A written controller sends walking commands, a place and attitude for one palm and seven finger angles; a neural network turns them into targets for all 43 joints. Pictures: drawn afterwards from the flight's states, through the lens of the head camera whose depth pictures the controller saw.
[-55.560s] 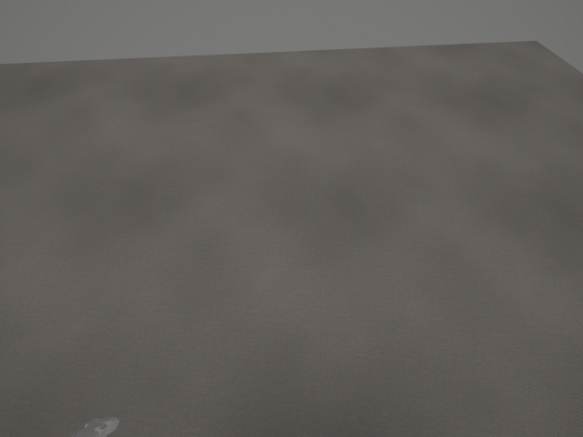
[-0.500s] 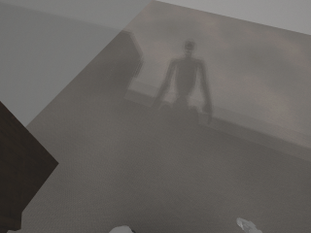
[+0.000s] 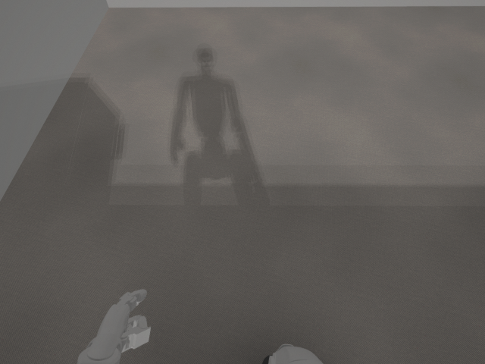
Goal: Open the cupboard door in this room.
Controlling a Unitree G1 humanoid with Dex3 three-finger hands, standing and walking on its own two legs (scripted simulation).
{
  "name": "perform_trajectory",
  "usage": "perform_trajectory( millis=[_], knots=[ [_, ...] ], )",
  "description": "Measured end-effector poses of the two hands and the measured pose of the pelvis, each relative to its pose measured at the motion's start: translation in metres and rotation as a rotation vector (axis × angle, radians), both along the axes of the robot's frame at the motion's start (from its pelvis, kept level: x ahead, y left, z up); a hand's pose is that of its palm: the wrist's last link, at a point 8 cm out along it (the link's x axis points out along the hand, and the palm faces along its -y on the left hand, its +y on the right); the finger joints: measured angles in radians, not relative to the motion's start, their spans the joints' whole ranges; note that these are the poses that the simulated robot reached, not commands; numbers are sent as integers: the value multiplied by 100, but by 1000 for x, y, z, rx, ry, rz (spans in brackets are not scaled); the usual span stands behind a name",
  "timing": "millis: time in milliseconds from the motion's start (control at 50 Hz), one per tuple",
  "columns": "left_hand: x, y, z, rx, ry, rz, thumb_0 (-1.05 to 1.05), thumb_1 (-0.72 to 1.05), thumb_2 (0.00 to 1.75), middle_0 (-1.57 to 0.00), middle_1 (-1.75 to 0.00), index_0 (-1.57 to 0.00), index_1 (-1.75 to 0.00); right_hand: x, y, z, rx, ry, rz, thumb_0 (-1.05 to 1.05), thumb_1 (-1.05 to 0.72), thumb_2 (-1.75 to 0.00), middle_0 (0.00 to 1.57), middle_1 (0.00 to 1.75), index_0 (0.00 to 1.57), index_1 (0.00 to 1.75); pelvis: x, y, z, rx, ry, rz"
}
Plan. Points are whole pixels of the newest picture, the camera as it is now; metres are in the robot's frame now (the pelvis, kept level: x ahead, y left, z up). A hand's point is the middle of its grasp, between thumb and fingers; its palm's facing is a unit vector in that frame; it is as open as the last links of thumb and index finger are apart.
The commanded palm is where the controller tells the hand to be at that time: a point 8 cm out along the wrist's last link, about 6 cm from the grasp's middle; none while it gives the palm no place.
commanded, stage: walk to a spot facing it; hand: left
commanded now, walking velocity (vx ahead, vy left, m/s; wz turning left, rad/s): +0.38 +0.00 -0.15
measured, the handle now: out of the picture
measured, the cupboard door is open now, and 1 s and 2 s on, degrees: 41 41 41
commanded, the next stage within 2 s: turn to face it in 0.94 s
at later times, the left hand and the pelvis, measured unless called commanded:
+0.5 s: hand (141, 305) +0.25 +0.21 -0.17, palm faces -0.02 -0.98 -0.18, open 7.4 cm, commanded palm none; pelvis +0.25 +0.02 +0.01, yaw -5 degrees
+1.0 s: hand (196, 173) +0.56 +0.11 -0.15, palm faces -0.09 -0.97 -0.21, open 7.1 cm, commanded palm none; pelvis +0.49 -0.07 +0.02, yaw -5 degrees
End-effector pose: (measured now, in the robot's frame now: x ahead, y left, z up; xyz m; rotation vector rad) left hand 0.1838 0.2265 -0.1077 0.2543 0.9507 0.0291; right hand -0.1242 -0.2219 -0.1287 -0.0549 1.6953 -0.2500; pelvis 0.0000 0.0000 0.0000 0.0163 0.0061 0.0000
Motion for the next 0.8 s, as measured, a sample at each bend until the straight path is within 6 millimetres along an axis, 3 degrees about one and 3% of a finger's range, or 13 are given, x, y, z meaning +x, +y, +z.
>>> perform_trajectory(
  millis=[100,200,320,360,400,480,600,720,800],
  knots=[
    [-13,-18,-4,-19,167,23,0,91,89,-20,-30,-20,-30,107,-14,4,-23,-185,9,1,-91,-90,20,30,20,30,45,-7,17,0,5,-25],
    [-6,2,-4,2,211,120,-4,97,89,-20,-30,-20,-30,221,-16,8,-19,-356,70,1,-91,-90,20,30,20,30,92,-8,21,-14,15,-30],
    [-8,22,-22,-4,365,174,-2,94,89,-20,-30,-20,-30,357,-7,9,-29,-517,150,1,-91,-90,20,30,20,30,159,6,12,-30,4,-42],
    [-6,28,-33,-10,426,188,-1,93,89,-20,-30,-20,-30,397,-3,7,-51,-575,172,1,-91,-90,20,30,20,30,184,14,2,-34,-1,-55],
    [2,32,-39,-12,479,186,-1,92,89,-20,-30,-20,-30,423,0,7,-73,-614,178,1,-91,-90,20,30,20,30,203,19,-3,-24,-6,-72],
    [47,32,-34,-20,483,166,0,92,89,-20,-30,-20,-30,437,3,11,-82,-578,149,0,-91,-90,20,30,20,30,238,21,5,-6,-3,-89],
    [150,13,-13,-38,371,117,1,92,90,-20,-30,-19,-30,415,2,11,-51,-385,68,0,-92,-90,20,30,20,30,293,13,21,-7,11,-108],
    [262,-14,-8,7,290,22,1,93,90,-20,-30,-19,-30,394,-11,1,-5,-202,-45,1,-92,-90,20,30,20,30,354,-16,16,6,13,-138],
    [330,-39,-16,33,202,-8,1,92,90,-20,-30,-20,-30,399,-28,-15,28,-97,-92,1,-91,-90,20,30,20,30,396,-44,-1,13,5,-143]
  ],
)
